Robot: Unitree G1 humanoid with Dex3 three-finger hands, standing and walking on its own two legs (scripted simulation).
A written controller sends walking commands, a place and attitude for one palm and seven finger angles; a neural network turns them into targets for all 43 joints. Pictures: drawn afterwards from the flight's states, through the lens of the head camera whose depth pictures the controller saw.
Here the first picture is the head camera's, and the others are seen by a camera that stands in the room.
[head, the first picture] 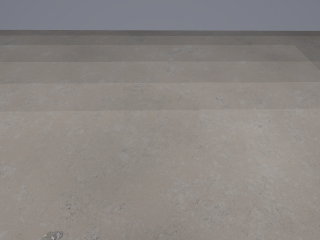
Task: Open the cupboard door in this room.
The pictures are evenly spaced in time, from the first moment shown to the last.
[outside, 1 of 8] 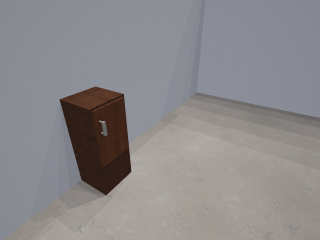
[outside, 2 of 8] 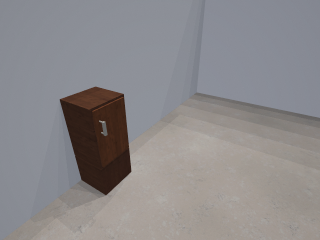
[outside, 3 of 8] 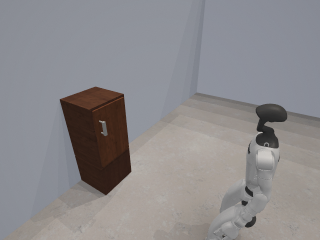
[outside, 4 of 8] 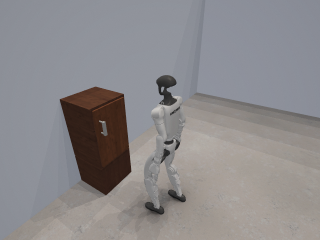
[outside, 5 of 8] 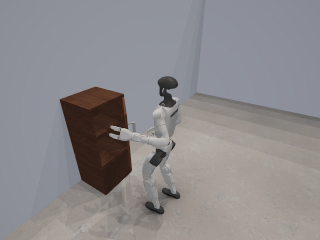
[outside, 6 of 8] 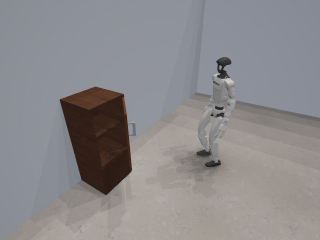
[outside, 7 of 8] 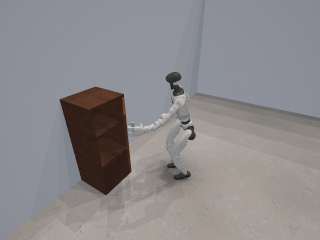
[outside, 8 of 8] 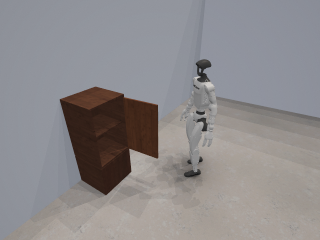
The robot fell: no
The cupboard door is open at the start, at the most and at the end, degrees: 0 94 94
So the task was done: yes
